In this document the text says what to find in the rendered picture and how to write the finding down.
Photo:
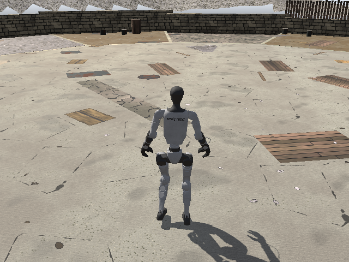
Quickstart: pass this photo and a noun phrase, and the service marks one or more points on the robot left hand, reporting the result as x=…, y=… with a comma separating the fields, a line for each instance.
x=149, y=149

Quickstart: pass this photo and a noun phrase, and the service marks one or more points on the right robot thigh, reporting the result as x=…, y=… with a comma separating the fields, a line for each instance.
x=187, y=161

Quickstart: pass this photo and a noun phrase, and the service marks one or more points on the right robot shin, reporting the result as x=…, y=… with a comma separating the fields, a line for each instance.
x=186, y=200

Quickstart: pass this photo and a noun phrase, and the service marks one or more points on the robot right forearm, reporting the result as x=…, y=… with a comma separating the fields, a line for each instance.
x=203, y=142

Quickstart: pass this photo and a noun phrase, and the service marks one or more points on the left robot upper arm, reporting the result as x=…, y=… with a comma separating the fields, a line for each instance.
x=155, y=123

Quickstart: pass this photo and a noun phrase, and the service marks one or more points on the robot right hand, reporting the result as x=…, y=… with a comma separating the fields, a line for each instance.
x=202, y=150

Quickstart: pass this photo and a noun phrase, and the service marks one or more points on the right robot upper arm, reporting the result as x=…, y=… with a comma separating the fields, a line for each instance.
x=196, y=124

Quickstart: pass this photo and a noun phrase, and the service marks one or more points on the robot left forearm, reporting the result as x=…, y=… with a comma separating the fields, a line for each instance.
x=147, y=141

